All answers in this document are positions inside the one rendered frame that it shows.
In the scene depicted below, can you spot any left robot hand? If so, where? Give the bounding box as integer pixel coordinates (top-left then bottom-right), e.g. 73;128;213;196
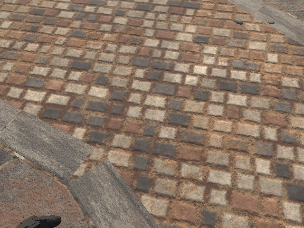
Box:
15;215;62;228

